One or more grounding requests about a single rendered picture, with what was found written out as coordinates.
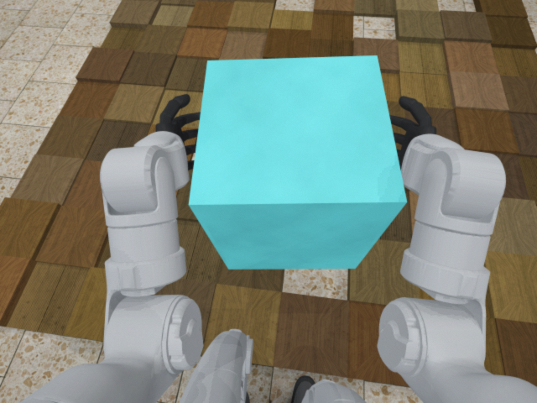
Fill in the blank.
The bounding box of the robot left upper arm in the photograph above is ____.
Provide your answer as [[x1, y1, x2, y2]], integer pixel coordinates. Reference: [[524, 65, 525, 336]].
[[19, 295, 203, 403]]

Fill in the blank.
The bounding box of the right robot forearm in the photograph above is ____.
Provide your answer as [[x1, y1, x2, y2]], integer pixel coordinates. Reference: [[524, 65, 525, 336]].
[[400, 134, 506, 361]]

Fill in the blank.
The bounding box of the right robot hand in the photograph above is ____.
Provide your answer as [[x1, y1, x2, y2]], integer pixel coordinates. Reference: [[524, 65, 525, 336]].
[[389, 96, 436, 170]]

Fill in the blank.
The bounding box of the robot left shin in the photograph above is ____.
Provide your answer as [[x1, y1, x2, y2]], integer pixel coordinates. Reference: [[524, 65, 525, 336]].
[[229, 329, 248, 403]]

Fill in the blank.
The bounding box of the left robot hand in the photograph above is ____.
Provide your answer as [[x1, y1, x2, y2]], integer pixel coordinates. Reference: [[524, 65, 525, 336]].
[[156, 94, 201, 170]]

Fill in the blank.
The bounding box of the right robot thigh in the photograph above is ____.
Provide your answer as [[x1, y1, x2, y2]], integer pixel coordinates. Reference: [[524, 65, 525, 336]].
[[304, 382, 367, 403]]

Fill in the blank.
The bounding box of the left robot forearm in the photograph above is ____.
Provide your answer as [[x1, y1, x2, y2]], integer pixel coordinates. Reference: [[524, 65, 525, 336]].
[[100, 131, 190, 355]]

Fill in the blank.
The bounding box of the carton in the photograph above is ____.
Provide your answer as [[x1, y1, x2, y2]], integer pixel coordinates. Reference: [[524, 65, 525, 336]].
[[189, 55, 407, 270]]

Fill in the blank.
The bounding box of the robot right upper arm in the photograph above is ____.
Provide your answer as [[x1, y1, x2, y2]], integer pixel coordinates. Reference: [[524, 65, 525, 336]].
[[377, 297, 537, 403]]

